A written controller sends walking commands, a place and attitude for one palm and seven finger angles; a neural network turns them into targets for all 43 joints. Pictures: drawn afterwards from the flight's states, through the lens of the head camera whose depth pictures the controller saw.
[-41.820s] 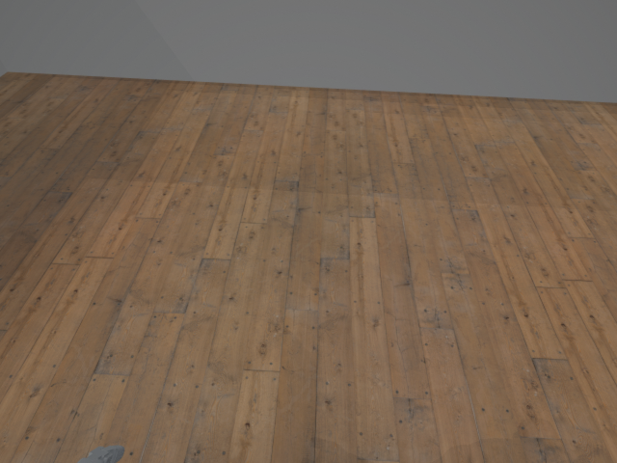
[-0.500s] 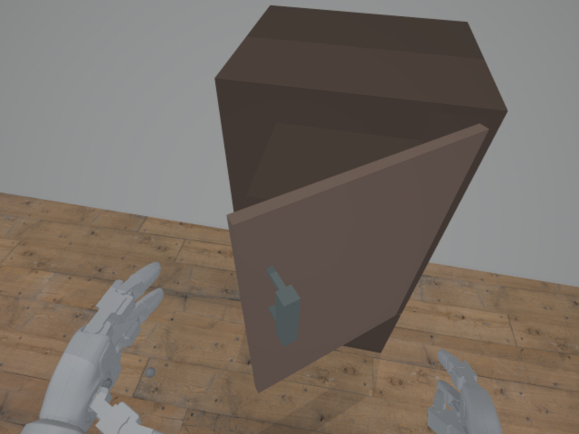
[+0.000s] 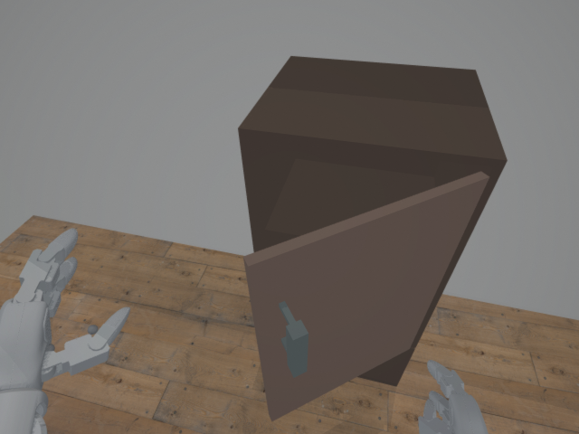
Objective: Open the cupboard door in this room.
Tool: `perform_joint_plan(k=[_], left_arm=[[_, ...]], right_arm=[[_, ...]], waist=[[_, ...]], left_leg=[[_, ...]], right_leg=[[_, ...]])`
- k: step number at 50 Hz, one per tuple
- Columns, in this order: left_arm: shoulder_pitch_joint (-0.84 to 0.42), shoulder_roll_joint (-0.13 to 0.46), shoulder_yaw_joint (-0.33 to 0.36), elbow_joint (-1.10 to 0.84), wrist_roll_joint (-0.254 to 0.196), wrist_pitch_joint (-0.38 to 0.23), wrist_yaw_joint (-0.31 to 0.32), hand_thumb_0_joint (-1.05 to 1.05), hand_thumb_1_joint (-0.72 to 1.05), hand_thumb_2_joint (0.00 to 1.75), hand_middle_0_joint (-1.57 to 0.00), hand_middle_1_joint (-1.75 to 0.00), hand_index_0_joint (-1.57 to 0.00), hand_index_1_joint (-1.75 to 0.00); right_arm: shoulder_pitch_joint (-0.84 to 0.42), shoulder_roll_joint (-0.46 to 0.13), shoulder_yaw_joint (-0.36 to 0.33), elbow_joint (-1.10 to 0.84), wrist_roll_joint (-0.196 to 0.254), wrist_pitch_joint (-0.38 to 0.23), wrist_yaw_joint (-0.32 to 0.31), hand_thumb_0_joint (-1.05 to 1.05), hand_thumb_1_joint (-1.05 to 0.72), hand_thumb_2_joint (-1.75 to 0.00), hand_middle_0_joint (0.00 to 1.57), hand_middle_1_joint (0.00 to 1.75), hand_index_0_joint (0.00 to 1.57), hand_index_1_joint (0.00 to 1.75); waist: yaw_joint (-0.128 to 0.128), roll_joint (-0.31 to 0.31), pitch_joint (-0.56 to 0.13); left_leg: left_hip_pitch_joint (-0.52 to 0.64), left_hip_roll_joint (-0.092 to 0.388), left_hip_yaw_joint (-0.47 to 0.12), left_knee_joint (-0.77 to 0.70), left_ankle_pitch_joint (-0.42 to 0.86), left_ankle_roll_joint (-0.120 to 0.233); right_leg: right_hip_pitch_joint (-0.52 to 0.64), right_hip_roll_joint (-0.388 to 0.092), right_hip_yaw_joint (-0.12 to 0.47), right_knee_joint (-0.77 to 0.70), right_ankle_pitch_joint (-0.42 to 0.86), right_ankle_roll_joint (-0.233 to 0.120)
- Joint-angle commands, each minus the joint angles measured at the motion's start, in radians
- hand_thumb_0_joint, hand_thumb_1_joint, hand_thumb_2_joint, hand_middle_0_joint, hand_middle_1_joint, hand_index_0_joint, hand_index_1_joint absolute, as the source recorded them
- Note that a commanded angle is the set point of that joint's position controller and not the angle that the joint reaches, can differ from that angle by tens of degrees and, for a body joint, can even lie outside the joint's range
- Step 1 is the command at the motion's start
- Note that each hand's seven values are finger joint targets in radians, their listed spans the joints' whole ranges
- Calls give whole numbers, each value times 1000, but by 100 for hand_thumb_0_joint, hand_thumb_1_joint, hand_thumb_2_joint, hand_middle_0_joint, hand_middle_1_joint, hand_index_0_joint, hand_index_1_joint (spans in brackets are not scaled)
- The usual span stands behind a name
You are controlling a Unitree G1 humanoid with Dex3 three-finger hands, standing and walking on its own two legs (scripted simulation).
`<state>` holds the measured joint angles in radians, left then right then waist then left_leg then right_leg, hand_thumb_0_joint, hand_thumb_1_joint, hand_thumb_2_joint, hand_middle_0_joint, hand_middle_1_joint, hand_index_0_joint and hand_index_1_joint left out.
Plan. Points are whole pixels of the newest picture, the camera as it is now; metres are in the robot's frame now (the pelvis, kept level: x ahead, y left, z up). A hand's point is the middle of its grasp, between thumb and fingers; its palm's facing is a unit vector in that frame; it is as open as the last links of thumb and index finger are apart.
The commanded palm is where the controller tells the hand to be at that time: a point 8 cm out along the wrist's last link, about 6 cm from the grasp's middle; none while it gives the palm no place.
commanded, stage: draw the hand back to the body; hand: left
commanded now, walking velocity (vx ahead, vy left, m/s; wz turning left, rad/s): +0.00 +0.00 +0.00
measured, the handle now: (291, 338) +0.28 +0.04 -0.03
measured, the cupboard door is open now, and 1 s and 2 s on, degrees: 40 40 40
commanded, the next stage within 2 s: step back with the hand held close in 0.52 s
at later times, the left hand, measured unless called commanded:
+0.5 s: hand (74, 315) +0.18 +0.25 +0.17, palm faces +0.44 -0.81 -0.38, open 7.5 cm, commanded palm +0.13 +0.29 +0.18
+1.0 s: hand (56, 331) +0.17 +0.26 +0.16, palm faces +0.34 -0.79 -0.50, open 7.4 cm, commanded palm +0.11 +0.30 +0.19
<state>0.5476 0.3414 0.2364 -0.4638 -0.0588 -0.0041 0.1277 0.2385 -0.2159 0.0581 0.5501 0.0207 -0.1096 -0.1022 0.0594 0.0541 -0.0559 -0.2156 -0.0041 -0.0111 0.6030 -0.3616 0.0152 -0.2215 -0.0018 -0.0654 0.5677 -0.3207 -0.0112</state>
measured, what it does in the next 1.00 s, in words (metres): stands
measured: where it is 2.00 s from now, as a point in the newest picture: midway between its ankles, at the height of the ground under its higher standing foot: outside the picture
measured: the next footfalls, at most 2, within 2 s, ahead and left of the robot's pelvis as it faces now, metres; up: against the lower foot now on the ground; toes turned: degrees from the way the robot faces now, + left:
none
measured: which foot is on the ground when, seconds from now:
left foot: down 0.00-1.00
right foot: down 0.00-1.00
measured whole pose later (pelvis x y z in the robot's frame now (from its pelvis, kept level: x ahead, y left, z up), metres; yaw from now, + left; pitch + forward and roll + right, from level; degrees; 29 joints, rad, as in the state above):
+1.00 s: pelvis -0.04 +0.01 +0.01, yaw -2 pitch -1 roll -1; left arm 0.57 0.40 0.39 -0.46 -0.05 -0.15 0.12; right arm 0.17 -0.24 -0.03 0.58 0.01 -0.01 -0.08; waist 0.00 0.03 0.03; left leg -0.23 0.00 0.03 0.46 -0.22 0.02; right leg -0.24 0.00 -0.03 0.42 -0.17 0.00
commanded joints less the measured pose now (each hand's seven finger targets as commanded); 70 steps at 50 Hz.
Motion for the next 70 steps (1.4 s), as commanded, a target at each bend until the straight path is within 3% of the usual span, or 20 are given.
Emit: perform_joint_plan(k=[1,7,10,13,19,25,29,31,32,33,34,37,41,46,52,59,63,64,67,70], left_arm=[[-102,173,171,-200,-8,-79,12,0,69,81,-19,-30,-19,-30],[-175,211,240,-198,-16,-103,13,0,90,90,-20,-30,-20,-30],[-124,143,186,-113,-18,-100,0,0,90,90,-20,-30,-20,-30],[-145,166,198,-132,-18,-108,-1,0,90,90,-20,-30,-20,-30],[-166,212,233,-194,-9,-127,7,0,90,90,-20,-30,-20,-30],[-175,187,216,-158,-10,-131,6,0,90,90,-20,-30,-20,-30],[-159,178,213,-115,-11,-133,1,0,90,90,-20,-30,-20,-30],[-176,176,206,-131,-12,-137,0,0,90,90,-20,-30,-20,-30],[-248,191,208,-150,-9,-142,3,0,90,90,-20,-30,-20,-30],[-298,286,323,-158,-1,-180,8,0,90,90,-20,-30,-20,-30],[-297,286,323,-136,5,-200,4,0,90,90,-20,-30,-20,-30],[-109,190,251,-96,6,-208,-8,0,90,90,-20,-30,-20,-30],[-32,210,276,-146,4,-207,2,0,90,90,-20,-30,-20,-30],[5,242,311,-196,2,-205,20,0,90,90,-20,-30,-20,-30],[8,239,307,-219,11,-207,35,0,90,90,-20,-30,-20,-30],[-24,247,323,-219,34,-226,45,0,90,90,-20,-30,-20,-30],[-57,234,305,-227,37,-239,51,0,90,90,-20,-30,-20,-30],[-65,251,317,-237,40,-244,56,0,90,90,-20,-30,-20,-30],[-67,240,308,-254,36,-252,63,0,90,90,-20,-30,-20,-30],[-45,246,332,-282,41,-260,67,0,90,90,-20,-30,-20,-30]], right_arm=[[-136,-106,-49,-145,-4,-57,2,0,-90,-90,20,30,20,30],[-154,-110,-57,-120,-6,-63,10,0,-90,-90,20,30,20,30],[-154,-113,-62,-105,-5,-58,18,0,-90,-90,20,30,20,30],[-166,-116,-69,-109,-7,-52,19,0,-90,-90,20,30,20,30],[-174,-114,-72,-95,-13,-68,14,0,-90,-90,20,30,20,30],[-177,-111,-71,-81,-12,-76,16,0,-90,-90,20,30,20,30],[-182,-112,-77,-75,-13,-75,16,0,-90,-90,20,30,20,30],[-185,-111,-77,-78,-12,-72,18,0,-90,-90,20,30,20,30],[-186,-112,-75,-72,-11,-75,17,0,-90,-90,20,30,20,30],[-157,-136,-77,-101,-8,-53,20,0,-90,-90,20,30,20,30],[-153,-128,-80,-89,-11,-40,19,0,-90,-90,20,30,20,30],[-165,-137,-93,-94,-21,-8,29,0,-90,-90,20,30,20,30],[-167,-138,-105,-115,-19,23,27,0,-90,-90,20,30,20,30],[-169,-131,-114,-137,-11,48,16,0,-90,-90,20,30,20,30],[-164,-140,-116,-153,-7,51,8,0,-90,-90,20,30,20,30],[-150,-150,-119,-153,-12,30,4,0,-90,-90,20,30,20,30],[-132,-145,-116,-151,-14,18,7,0,-90,-90,20,30,20,30],[-131,-155,-118,-145,-19,16,4,0,-90,-90,20,30,20,30],[-124,-149,-110,-143,-18,10,3,0,-90,-90,20,30,20,30],[-131,-148,-109,-147,-17,1,-3,0,-90,-90,20,30,20,30]], waist=[[0,8,-10],[6,23,-7],[-1,3,40],[3,-31,22],[12,19,-20],[5,18,29],[8,-27,46],[6,-4,36],[-2,18,30],[-44,-40,114],[-44,-31,104],[-50,-10,25],[-48,-12,-68],[-48,-7,-108],[-51,20,-75],[-59,1,2],[-70,-63,28],[-70,-39,28],[-73,-7,20],[-64,86,-21]], left_leg=[[-1,21,-9,-147,318,-3],[38,21,0,-181,326,-2],[40,23,6,-196,311,0],[53,20,10,-202,289,7],[84,15,13,-207,315,6],[84,15,11,-229,280,2],[85,17,16,-230,264,7],[89,15,17,-233,255,7],[96,12,17,-233,248,7],[24,24,-6,-204,182,21],[26,18,-15,-188,165,20],[52,28,-10,-196,269,14],[22,49,-14,-212,388,3],[-27,63,-20,-209,431,3],[-163,80,-42,-233,276,21],[-383,85,-75,-254,-135,56],[-329,52,-61,-160,-187,44],[-317,52,-69,-153,-189,42],[-324,66,-98,-196,-206,42],[-454,149,-191,-345,-282,78]], right_leg=[[81,-1,24,-113,266,-13],[116,0,30,-152,281,-13],[107,-1,29,-172,264,-10],[117,1,36,-187,250,-5],[155,-1,47,-205,283,-12],[137,2,47,-228,239,-9],[129,3,51,-250,217,-6],[134,2,57,-250,204,-4],[128,0,59,-256,197,-5],[30,-39,147,-318,201,0],[27,-64,156,-333,196,-7],[59,-61,123,-287,297,-4],[134,-46,86,-202,417,5],[159,-40,84,-132,488,8],[168,-25,94,-84,390,16],[162,-30,146,-81,160,15],[0,-62,202,-184,-70,-2],[-21,-68,202,-197,-104,-10],[-32,-44,160,-162,-126,2],[153,27,103,35,47,26]])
